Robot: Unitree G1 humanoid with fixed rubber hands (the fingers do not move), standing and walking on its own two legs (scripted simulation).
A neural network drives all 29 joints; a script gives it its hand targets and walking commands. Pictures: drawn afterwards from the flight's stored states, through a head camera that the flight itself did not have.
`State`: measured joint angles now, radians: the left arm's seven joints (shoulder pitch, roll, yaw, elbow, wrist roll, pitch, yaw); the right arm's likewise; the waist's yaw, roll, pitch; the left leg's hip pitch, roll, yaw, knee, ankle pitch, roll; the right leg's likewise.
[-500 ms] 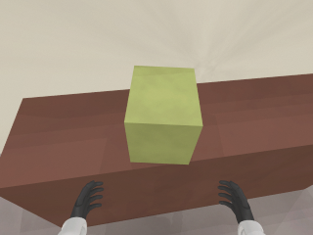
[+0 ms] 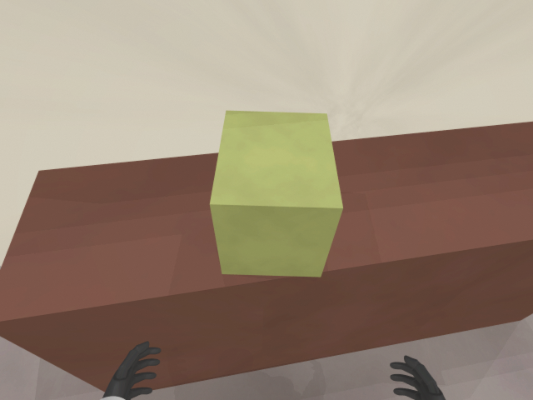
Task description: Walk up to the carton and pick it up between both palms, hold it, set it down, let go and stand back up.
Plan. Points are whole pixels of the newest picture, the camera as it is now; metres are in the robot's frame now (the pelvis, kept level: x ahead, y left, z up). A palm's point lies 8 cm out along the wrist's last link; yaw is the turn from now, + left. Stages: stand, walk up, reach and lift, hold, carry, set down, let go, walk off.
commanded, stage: stand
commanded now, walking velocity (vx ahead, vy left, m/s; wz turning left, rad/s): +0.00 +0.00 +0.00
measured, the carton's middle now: (273, 194) +0.46 +0.00 +0.01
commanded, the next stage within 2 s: none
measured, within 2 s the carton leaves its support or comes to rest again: neither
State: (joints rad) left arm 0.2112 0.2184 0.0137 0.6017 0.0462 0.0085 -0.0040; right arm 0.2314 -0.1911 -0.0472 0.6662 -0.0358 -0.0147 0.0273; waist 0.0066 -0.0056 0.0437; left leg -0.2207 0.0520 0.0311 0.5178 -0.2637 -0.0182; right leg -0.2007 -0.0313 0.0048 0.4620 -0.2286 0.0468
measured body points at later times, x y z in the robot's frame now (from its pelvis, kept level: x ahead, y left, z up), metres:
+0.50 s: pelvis -0.01 +0.00 +0.00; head -0.03 +0.01 +0.45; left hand +0.02 +0.24 -0.15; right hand +0.04 -0.23 -0.14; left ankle +0.01 +0.13 -0.74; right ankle +0.01 -0.15 -0.74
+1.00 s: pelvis -0.01 -0.01 +0.00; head -0.02 +0.00 +0.45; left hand -0.02 +0.21 -0.16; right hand -0.02 -0.23 -0.15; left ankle +0.01 +0.13 -0.74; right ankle +0.01 -0.15 -0.74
